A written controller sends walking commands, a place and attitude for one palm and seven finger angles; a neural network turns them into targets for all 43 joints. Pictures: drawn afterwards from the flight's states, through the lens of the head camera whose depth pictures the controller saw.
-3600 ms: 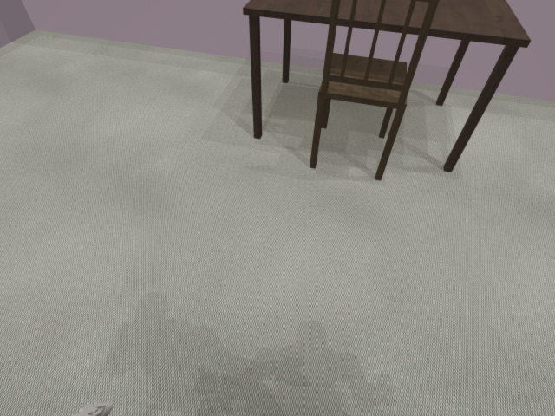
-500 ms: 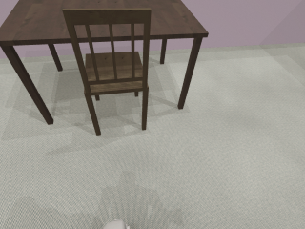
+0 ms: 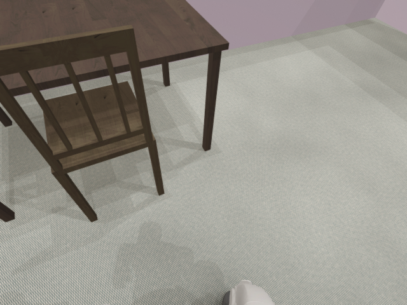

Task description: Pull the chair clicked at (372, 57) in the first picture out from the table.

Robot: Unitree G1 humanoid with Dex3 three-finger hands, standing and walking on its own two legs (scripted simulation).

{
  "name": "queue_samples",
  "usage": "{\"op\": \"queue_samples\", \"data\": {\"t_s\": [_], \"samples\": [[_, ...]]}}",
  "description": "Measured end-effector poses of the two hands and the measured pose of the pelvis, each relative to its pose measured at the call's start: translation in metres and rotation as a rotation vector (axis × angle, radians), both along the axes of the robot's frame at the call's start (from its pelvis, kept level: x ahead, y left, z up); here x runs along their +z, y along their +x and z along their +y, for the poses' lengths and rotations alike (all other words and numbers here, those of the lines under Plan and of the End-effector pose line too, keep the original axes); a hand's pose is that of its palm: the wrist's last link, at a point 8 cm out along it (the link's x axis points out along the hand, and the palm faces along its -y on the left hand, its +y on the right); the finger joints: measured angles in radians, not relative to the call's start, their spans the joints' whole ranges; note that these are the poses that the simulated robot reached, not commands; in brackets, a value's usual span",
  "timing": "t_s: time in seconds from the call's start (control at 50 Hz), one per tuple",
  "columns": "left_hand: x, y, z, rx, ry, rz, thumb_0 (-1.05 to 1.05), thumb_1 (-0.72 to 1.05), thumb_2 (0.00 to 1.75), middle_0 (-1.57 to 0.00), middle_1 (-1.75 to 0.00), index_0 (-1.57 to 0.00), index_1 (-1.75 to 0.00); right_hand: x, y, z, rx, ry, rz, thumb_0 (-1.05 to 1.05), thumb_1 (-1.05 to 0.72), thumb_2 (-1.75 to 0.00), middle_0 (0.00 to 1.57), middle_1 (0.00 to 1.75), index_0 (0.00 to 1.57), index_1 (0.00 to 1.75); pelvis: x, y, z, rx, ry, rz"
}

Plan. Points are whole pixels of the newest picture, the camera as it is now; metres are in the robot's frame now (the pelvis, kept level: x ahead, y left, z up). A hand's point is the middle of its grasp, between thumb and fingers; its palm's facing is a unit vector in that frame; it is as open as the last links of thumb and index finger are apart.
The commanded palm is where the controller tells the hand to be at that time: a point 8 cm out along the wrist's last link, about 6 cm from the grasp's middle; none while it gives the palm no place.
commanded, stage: turn to face it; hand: left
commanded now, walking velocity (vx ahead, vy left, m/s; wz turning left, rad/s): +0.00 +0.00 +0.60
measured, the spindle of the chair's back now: (86, 106) +0.67 +0.38 -0.07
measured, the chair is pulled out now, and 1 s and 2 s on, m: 0.00 0.00 0.00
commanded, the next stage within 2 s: take the last steps up to it in 0.74 s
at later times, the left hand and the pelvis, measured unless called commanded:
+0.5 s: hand out of the picture +0.10 +0.24 -0.19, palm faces +0.27 -0.95 -0.19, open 7.3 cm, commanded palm none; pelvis +0.05 +0.03 -0.01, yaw +13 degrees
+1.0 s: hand out of the picture +0.05 +0.17 -0.15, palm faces +0.40 -0.88 -0.25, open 7.4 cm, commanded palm none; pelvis +0.08 -0.01 +0.01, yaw +22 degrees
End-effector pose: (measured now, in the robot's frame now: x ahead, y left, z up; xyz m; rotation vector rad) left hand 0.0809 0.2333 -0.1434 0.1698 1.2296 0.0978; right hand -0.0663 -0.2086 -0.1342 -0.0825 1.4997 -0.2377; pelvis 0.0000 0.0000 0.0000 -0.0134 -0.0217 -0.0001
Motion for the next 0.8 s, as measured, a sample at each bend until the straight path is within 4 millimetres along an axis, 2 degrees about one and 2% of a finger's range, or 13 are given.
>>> {"op": "queue_samples", "data": {"t_s": [0.08,0.12,0.18,0.24,0.28,0.36,0.42,0.52,0.6,0.7,0.8], "samples": [[-0.005,0.056,-0.017,-0.016,0.022,-0.104,0.01,0.91,0.90,-0.19,-0.30,-0.20,-0.30,-0.018,-0.001,0.001,-0.020,0.060,0.111,0.00,-0.91,-0.90,0.20,0.30,0.20,0.30,-0.017,0.033,-0.014,0.040,0.015,0.004],[-0.003,0.068,-0.024,-0.001,0.014,-0.140,0.01,0.91,0.90,-0.19,-0.30,-0.20,-0.30,-0.024,0.011,-0.001,-0.005,0.072,0.135,0.01,-0.91,-0.90,0.20,0.30,0.20,0.30,-0.018,0.039,-0.015,0.067,-0.002,-0.001],[0.000,0.070,-0.029,0.042,-0.001,-0.155,0.00,0.91,0.90,-0.20,-0.30,-0.20,-0.30,-0.025,0.046,-0.007,0.044,0.065,0.100,0.01,-0.91,-0.90,0.20,0.30,0.20,0.30,-0.015,0.044,-0.013,0.097,-0.005,-0.004],[0.000,0.061,-0.027,0.084,-0.015,-0.135,0.00,0.90,0.90,-0.20,-0.30,-0.20,-0.30,-0.021,0.093,-0.012,0.099,0.041,0.004,0.01,-0.91,-0.90,0.20,0.30,0.19,0.30,-0.011,0.047,-0.009,0.128,-0.006,0.003],[-0.001,0.057,-0.018,0.125,-0.018,-0.137,-0.01,0.91,0.90,-0.20,-0.30,-0.20,-0.30,-0.017,0.125,-0.012,0.145,0.020,-0.067,0.01,-0.91,-0.90,0.20,0.30,0.19,0.30,-0.010,0.048,-0.003,0.151,-0.009,0.007],[-0.014,0.041,0.009,0.192,-0.026,-0.132,-0.01,0.91,0.90,-0.20,-0.30,-0.21,-0.30,-0.009,0.181,-0.008,0.246,-0.039,-0.195,0.00,-0.91,-0.90,0.20,0.30,0.19,0.30,-0.017,0.049,0.013,0.192,-0.023,0.005],[-0.025,0.022,0.033,0.240,-0.021,-0.095,0.00,0.91,0.90,-0.20,-0.30,-0.21,-0.30,-0.003,0.211,-0.001,0.306,-0.078,-0.268,0.00,-0.91,-0.90,0.19,0.30,0.19,0.30,-0.023,0.049,0.025,0.208,-0.027,0.009],[-0.012,-0.013,0.060,0.300,0.015,-0.014,0.00,0.91,0.90,-0.20,-0.30,-0.20,-0.30,0.018,0.238,0.010,0.372,-0.098,-0.296,0.00,-0.91,-0.90,0.20,0.30,0.19,0.30,-0.006,0.054,0.033,0.240,-0.024,0.025],[0.001,-0.039,0.069,0.343,0.045,0.038,0.01,0.91,0.90,-0.20,-0.30,-0.20,-0.30,0.024,0.253,0.019,0.411,-0.083,-0.299,0.00,-0.91,-0.90,0.20,0.30,0.20,0.30,0.004,0.059,0.036,0.261,-0.020,0.030],[0.008,-0.058,0.064,0.375,0.070,0.093,0.01,0.91,0.90,-0.19,-0.30,-0.20,-0.30,0.019,0.264,0.023,0.436,-0.046,-0.291,0.00,-0.91,-0.90,0.20,0.30,0.20,0.30,0.006,0.063,0.031,0.285,-0.005,0.025],[0.014,-0.057,0.044,0.393,0.084,0.088,0.01,0.91,0.90,-0.19,-0.30,-0.20,-0.30,0.003,0.266,0.017,0.453,0.002,-0.257,0.00,-0.91,-0.90,0.20,0.30,0.20,0.30,0.003,0.065,0.018,0.317,0.013,0.023]]}}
